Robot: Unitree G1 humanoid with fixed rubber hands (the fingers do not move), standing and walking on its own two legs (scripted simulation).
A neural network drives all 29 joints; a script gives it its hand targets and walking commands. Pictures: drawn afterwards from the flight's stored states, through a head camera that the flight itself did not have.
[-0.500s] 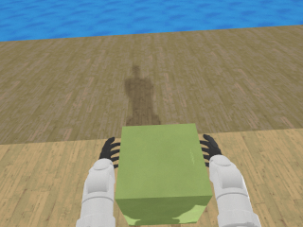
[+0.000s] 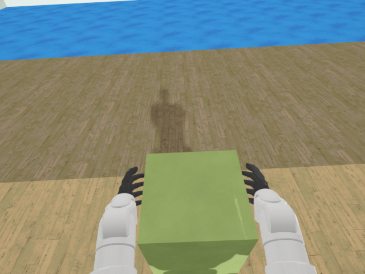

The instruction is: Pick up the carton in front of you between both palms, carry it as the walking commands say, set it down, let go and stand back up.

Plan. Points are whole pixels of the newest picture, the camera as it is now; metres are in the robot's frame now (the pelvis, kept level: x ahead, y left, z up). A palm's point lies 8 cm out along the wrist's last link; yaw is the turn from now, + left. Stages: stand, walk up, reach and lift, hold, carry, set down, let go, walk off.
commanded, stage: hold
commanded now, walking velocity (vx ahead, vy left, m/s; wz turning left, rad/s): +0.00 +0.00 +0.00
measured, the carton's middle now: (193, 216) +0.28 +0.00 -0.03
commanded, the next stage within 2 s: carry in 0.64 s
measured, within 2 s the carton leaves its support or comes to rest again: neither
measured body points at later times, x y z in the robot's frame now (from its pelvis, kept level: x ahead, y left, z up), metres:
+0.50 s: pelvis -0.01 +0.00 +0.00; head -0.06 +0.00 +0.45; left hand +0.29 +0.15 +0.04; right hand +0.29 -0.15 +0.04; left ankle +0.00 +0.13 -0.75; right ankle +0.01 -0.13 -0.75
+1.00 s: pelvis +0.08 +0.01 -0.02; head +0.05 +0.01 +0.43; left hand +0.37 +0.17 +0.06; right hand +0.37 -0.13 +0.06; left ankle +0.00 +0.14 -0.75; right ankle +0.03 -0.11 -0.74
